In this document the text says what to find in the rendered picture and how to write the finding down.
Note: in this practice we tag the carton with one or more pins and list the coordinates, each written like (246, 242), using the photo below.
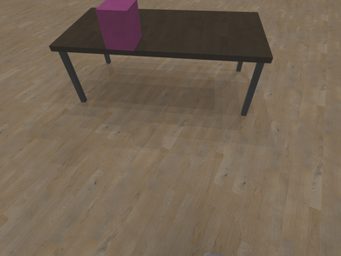
(120, 24)

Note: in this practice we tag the table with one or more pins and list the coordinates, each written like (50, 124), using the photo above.
(184, 34)

